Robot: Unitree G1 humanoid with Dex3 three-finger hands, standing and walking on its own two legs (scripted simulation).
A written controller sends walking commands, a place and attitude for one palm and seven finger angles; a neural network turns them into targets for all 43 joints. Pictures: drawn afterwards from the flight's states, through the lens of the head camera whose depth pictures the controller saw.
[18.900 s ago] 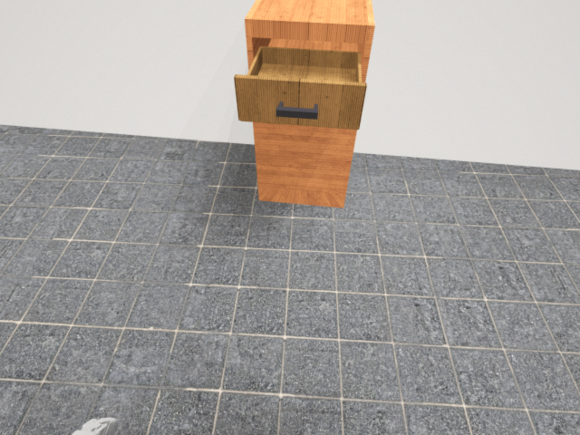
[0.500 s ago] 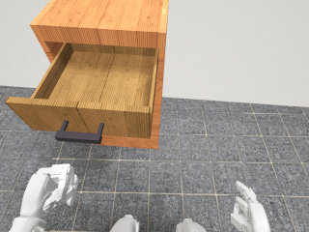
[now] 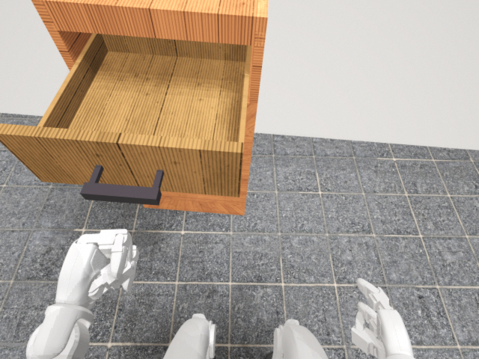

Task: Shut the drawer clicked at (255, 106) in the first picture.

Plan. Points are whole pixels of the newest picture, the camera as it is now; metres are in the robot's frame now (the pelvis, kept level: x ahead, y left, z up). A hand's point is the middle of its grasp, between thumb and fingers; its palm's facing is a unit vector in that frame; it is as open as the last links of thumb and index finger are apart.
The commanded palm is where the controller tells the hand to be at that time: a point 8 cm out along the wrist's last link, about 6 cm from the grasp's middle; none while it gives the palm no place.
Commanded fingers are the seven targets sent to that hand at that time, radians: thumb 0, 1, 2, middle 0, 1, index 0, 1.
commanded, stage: bring the fist close to the handle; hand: left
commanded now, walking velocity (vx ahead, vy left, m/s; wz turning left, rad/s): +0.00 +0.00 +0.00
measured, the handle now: (125, 183) +0.38 +0.21 +0.04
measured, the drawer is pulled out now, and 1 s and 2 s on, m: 0.26 0.26 0.13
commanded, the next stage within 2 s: push the drawer shut in 0.24 s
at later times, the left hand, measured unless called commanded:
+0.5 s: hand (131, 263) +0.25 +0.17 +0.04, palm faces -0.04 -1.00 -0.07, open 3.2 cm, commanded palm +0.24 +0.23 +0.05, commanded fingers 0.00 0.90 0.90 -1.40 -1.60 -1.40 -1.60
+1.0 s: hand (143, 228) +0.31 +0.17 +0.04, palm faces -0.04 -1.00 -0.06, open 3.3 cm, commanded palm +0.30 +0.23 +0.05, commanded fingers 0.00 0.90 0.90 -1.40 -1.60 -1.40 -1.60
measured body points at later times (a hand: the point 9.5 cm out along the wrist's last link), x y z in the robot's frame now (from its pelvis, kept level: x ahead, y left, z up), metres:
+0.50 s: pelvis +0.00 -0.01 +0.00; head +0.09 +0.00 +0.44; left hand +0.25 +0.23 +0.04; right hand +0.19 -0.25 -0.08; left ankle +0.02 +0.09 -0.64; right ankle +0.02 -0.12 -0.64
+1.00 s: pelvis +0.01 -0.02 +0.00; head +0.10 -0.01 +0.44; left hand +0.30 +0.22 +0.04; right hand +0.16 -0.27 -0.09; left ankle +0.02 +0.09 -0.64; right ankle +0.02 -0.12 -0.64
